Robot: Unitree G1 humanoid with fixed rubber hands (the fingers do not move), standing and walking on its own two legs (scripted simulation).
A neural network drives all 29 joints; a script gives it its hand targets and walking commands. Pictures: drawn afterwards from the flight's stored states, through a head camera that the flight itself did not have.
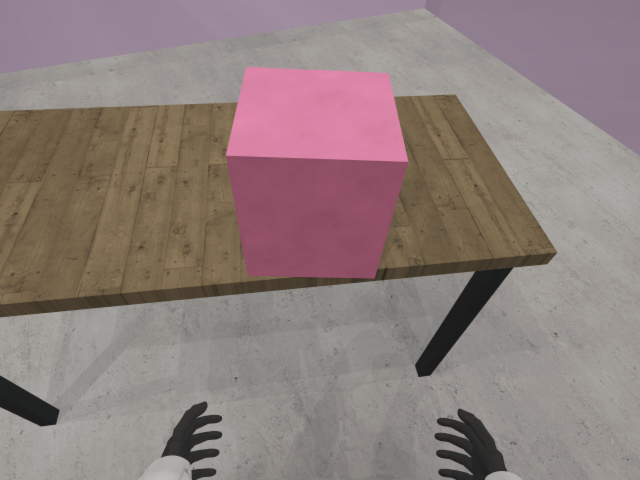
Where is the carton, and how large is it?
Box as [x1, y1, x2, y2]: [226, 67, 407, 278]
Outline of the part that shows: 246,67 226,152 226,159 247,275 374,278 407,164 406,153 388,73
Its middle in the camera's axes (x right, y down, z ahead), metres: -0.01 -0.09 +0.60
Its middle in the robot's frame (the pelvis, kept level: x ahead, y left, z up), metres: +0.52 +0.03 +0.06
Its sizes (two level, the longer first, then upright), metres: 0.210 0.200 0.250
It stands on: a table, 0.71 m high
